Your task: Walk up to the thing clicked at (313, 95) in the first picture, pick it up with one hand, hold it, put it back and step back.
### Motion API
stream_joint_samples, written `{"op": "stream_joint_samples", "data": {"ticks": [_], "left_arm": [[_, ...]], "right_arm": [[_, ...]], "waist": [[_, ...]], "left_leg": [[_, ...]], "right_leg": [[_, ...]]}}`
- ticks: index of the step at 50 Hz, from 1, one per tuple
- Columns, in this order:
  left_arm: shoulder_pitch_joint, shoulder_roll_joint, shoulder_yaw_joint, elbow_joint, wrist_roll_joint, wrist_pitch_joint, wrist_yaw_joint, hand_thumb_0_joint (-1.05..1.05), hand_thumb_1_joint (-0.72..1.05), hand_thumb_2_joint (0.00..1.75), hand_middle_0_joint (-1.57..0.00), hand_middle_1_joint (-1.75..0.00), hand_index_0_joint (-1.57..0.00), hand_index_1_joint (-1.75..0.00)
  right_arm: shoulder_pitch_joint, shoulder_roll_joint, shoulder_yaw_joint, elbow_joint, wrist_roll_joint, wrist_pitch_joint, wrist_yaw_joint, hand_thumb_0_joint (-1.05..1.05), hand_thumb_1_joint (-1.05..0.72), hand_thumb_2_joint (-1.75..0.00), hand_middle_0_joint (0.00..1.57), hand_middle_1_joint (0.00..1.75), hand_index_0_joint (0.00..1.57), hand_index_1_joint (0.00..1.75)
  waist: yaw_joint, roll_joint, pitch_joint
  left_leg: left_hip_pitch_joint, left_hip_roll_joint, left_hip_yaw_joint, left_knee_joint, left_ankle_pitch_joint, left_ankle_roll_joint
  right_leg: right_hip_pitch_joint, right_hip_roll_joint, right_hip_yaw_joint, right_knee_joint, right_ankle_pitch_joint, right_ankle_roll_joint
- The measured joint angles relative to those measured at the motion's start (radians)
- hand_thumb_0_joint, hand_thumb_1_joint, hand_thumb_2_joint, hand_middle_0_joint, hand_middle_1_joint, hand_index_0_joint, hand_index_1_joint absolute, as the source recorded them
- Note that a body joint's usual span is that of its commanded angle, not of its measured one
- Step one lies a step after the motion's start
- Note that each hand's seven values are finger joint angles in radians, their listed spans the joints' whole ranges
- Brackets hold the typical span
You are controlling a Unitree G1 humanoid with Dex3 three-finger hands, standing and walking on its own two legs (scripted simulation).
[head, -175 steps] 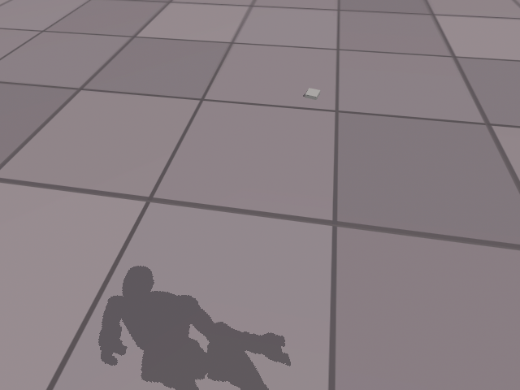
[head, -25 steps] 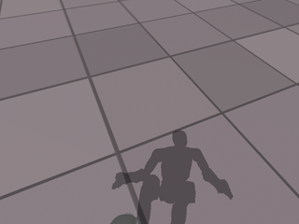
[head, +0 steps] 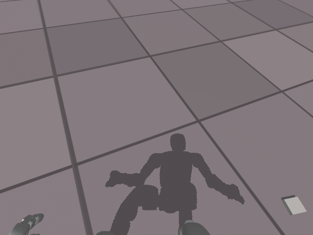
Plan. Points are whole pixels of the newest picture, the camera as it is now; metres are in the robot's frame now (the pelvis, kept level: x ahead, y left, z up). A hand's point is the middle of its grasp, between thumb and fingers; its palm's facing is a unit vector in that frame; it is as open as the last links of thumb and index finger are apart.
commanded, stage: walk up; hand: left
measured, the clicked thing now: (293, 205) +0.38 -0.86 -0.71
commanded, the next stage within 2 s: none
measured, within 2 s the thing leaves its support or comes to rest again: neither
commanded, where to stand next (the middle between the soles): +0.05 -1.17 m, yaw +12 degrees
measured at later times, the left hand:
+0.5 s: hand out of the picture +0.14 +0.11 -0.13, palm faces -0.06 -0.95 -0.30, open 7.4 cm
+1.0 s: hand (192, 234) +0.16 -0.09 -0.13, palm faces +0.01 -0.94 -0.33, open 7.4 cm
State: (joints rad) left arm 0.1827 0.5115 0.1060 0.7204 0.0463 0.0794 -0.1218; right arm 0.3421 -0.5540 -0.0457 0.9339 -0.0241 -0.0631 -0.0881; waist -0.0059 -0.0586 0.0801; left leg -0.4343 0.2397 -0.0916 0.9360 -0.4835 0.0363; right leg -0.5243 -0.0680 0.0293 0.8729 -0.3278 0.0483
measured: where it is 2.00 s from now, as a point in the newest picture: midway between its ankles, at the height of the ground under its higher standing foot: outside the picture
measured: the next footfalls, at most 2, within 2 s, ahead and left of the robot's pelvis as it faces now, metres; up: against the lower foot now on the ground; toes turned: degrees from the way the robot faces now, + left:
left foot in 0.26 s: +0.10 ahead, -0.01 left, +0.00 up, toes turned +6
right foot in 0.62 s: +0.17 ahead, -0.44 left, +0.00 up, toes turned +3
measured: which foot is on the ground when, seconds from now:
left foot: up 0.00-0.24, down 0.26-0.64, up 0.66-0.88, down 0.90-1.00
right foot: down 0.00-0.26, up 0.28-0.60, down 0.62-0.90, up 0.92-1.00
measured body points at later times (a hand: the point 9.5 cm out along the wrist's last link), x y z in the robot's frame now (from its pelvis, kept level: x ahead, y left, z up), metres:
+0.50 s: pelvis +0.05 -0.18 +0.03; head +0.08 -0.12 +0.47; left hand +0.14 +0.16 -0.11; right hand +0.06 -0.55 -0.02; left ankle +0.06 -0.01 -0.68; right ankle +0.12 -0.37 -0.63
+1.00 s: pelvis +0.08 -0.38 +0.03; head +0.11 -0.33 +0.47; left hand +0.16 -0.04 -0.10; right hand +0.13 -0.71 -0.05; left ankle +0.11 -0.28 -0.69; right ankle +0.13 -0.49 -0.64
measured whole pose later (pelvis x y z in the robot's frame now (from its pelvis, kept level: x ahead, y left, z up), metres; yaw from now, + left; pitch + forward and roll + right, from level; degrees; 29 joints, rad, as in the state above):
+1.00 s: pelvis +0.08 -0.38 +0.03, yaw +6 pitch -2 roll +0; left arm 0.20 0.48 0.05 0.73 0.05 0.12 -0.06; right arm 0.38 -0.40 -0.01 0.90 -0.01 -0.10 -0.10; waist 0.00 -0.11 0.10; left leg -0.39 0.01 0.06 0.75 -0.34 0.04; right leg -0.53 0.08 0.07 1.06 -0.45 -0.04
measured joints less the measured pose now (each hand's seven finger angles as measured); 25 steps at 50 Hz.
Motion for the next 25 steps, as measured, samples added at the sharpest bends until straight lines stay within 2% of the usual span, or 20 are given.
{"op": "stream_joint_samples", "data": {"ticks": [2, 5, 9, 12, 13, 14, 16, 18, 22, 25], "left_arm": [[-0.005, -0.025, -0.016, 0.007, -0.006, -0.010, 0.015, 0.00, 0.91, 0.90, -0.21, -0.30, -0.20, -0.30], [0.004, -0.070, -0.046, 0.025, -0.008, -0.008, 0.025, 0.00, 0.91, 0.90, -0.21, -0.30, -0.20, -0.30], [0.026, -0.081, -0.062, 0.033, 0.001, -0.003, 0.031, 0.00, 0.91, 0.90, -0.21, -0.30, -0.21, -0.30], [0.044, -0.058, -0.064, 0.027, 0.005, 0.010, 0.033, 0.00, 0.91, 0.90, -0.21, -0.30, -0.21, -0.30], [0.053, -0.048, -0.064, 0.021, 0.005, 0.016, 0.033, 0.00, 0.90, 0.90, -0.21, -0.30, -0.21, -0.30], [0.053, -0.037, -0.059, 0.023, 0.004, 0.022, 0.037, 0.00, 0.91, 0.90, -0.21, -0.30, -0.21, -0.30], [0.052, -0.028, -0.051, 0.031, 0.009, 0.035, 0.043, 0.01, 0.91, 0.90, -0.21, -0.30, -0.20, -0.30], [0.047, -0.020, -0.049, 0.040, 0.008, 0.039, 0.040, 0.01, 0.91, 0.90, -0.21, -0.30, -0.20, -0.30], [0.040, -0.010, -0.035, 0.037, 0.003, 0.034, 0.020, 0.01, 0.91, 0.90, -0.21, -0.30, -0.20, -0.30], [0.029, 0.003, -0.026, 0.030, 0.001, 0.040, 0.010, 0.01, 0.91, 0.90, -0.21, -0.30, -0.20, -0.30]], "right_arm": [[-0.034, 0.002, -0.008, 0.037, 0.016, 0.026, -0.016, 0.00, -0.89, -0.90, 0.21, 0.30, 0.21, 0.30], [-0.065, 0.010, -0.006, 0.066, 0.035, 0.018, -0.014, 0.00, -0.90, -0.90, 0.21, 0.30, 0.21, 0.30], [-0.034, 0.055, 0.010, 0.060, 0.038, -0.009, 0.001, 0.00, -0.90, -0.90, 0.21, 0.30, 0.21, 0.30], [0.013, 0.098, 0.021, 0.043, 0.031, -0.027, 0.007, 0.00, -0.90, -0.90, 0.21, 0.30, 0.21, 0.30], [0.036, 0.105, 0.021, 0.031, 0.022, -0.036, 0.006, 0.00, -0.90, -0.90, 0.21, 0.30, 0.21, 0.30], [0.046, 0.119, 0.021, 0.023, 0.010, -0.038, 0.002, 0.00, -0.90, -0.90, 0.21, 0.30, 0.21, 0.30], [0.055, 0.136, 0.028, 0.005, 0.006, -0.035, -0.004, 0.00, -0.89, -0.90, 0.21, 0.30, 0.21, 0.30], [0.059, 0.141, 0.032, -0.004, 0.013, -0.034, -0.010, 0.00, -0.89, -0.90, 0.21, 0.30, 0.21, 0.30], [0.073, 0.116, 0.024, -0.018, 0.012, -0.029, -0.005, 0.00, -0.89, -0.90, 0.22, 0.30, 0.21, 0.30], [0.080, 0.085, 0.012, -0.028, 0.003, -0.029, -0.002, 0.00, -0.89, -0.90, 0.22, 0.30, 0.21, 0.30]], "waist": [[0.015, 0.012, 0.008], [0.030, 0.042, 0.005], [0.046, 0.045, -0.010], [0.051, 0.024, -0.022], [0.045, 0.020, -0.031], [0.035, -0.003, -0.028], [0.017, -0.038, -0.015], [0.001, -0.060, -0.001], [-0.013, -0.078, 0.012], [-0.020, -0.078, 0.016]], "left_leg": [[-0.059, -0.068, -0.016, 0.157, -0.058, 0.017], [-0.108, -0.142, 0.065, 0.226, -0.020, 0.028], [-0.079, -0.211, 0.168, 0.069, 0.007, 0.032], [0.018, -0.246, 0.185, -0.160, 0.141, 0.041], [0.053, -0.250, 0.168, -0.232, 0.160, 0.043], [0.054, -0.257, 0.159, -0.228, 0.155, 0.037], [0.054, -0.253, 0.150, -0.210, 0.149, 0.021], [0.067, -0.238, 0.138, -0.221, 0.155, 0.007], [0.074, -0.191, 0.113, -0.223, 0.152, -0.022], [0.061, -0.146, 0.091, -0.196, 0.132, -0.037]], "right_leg": [[0.000, 0.013, -0.014, 0.008, -0.009, -0.007], [0.046, 0.036, -0.038, -0.089, 0.029, -0.055], [0.114, 0.062, -0.086, -0.199, 0.063, -0.117], [0.143, 0.086, -0.122, -0.211, 0.051, -0.137], [0.135, 0.094, -0.137, -0.184, 0.031, -0.137], [0.117, 0.096, -0.126, -0.131, -0.004, -0.128], [0.057, 0.114, -0.062, 0.026, -0.084, -0.102], [0.002, 0.114, -0.007, 0.151, -0.083, -0.083], [-0.061, 0.065, 0.081, 0.233, -0.034, -0.053], [-0.070, 0.014, 0.103, 0.209, -0.035, -0.038]]}}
